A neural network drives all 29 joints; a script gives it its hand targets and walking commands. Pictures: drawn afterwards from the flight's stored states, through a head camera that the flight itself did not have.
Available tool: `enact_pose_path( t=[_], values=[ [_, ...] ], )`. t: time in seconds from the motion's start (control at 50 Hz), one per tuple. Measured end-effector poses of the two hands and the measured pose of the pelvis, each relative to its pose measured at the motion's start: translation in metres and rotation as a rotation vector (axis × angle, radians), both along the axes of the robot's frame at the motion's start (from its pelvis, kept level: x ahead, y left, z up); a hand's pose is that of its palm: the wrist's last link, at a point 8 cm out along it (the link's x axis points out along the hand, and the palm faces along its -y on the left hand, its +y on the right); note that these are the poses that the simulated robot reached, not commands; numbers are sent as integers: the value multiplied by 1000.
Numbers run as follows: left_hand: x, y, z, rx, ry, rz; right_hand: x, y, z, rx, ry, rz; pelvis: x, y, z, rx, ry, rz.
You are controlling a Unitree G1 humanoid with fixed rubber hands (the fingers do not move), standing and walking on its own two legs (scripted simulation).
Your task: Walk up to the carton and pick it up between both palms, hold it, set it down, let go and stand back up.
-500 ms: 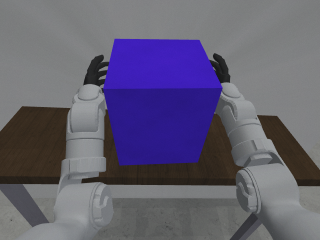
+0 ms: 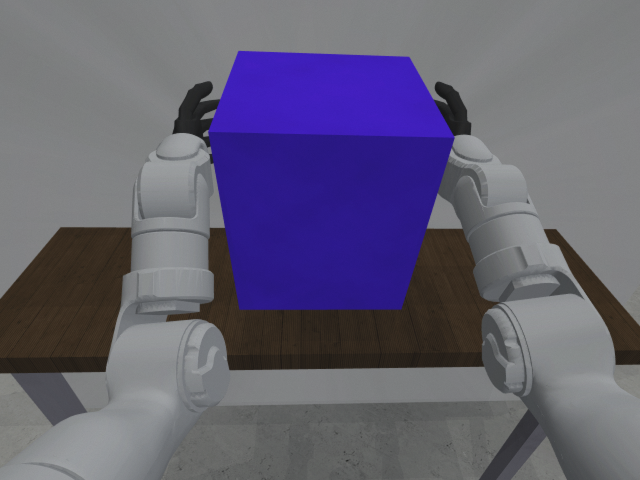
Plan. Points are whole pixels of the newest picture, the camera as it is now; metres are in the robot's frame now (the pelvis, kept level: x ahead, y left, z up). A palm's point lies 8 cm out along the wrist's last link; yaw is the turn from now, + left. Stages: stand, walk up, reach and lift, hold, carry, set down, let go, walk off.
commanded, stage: reach and lift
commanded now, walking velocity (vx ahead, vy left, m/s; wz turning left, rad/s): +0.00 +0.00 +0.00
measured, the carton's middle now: (323, 185) +0.39 -0.01 +0.23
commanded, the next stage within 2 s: hold in 0.82 s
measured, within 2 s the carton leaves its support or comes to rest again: neither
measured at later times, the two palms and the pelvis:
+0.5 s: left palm (183, 124) +0.39 +0.15 +0.30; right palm (448, 119) +0.39 -0.15 +0.31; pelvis +0.01 +0.00 +0.00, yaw +2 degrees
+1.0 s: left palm (174, 97) +0.38 +0.15 +0.34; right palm (457, 93) +0.38 -0.15 +0.35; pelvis +0.01 -0.01 +0.00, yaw +2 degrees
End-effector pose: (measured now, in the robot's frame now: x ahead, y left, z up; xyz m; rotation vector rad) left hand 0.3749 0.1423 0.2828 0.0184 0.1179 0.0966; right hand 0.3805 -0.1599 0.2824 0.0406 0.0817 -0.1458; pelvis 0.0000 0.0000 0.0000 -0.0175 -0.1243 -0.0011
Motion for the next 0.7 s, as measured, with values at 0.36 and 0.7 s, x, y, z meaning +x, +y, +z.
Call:
enact_pose_path(
  t=[0.36,0.7],
  values=[
    [15,15,20,-4,13,-37,8,13,33,-15,37,-21,10,-4,0,-11,36,28],
    [9,5,32,14,3,-19,6,4,36,5,32,-5,16,-1,0,-13,33,17]
  ],
)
